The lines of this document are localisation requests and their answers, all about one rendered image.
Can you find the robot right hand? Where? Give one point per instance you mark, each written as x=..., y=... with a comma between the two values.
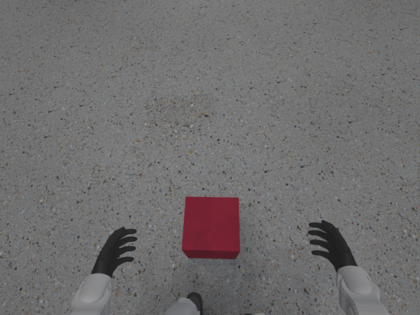
x=339, y=253

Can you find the robot left forearm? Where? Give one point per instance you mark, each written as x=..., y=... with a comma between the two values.
x=93, y=296

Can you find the left robot foot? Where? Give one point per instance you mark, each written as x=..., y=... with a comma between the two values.
x=196, y=299

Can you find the carton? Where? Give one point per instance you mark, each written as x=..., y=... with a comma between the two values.
x=211, y=228

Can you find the left robot shin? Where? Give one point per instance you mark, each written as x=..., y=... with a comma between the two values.
x=185, y=300

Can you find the robot right forearm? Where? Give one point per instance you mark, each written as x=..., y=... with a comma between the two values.
x=357, y=294

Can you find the robot left hand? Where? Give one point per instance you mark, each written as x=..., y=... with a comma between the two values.
x=107, y=260

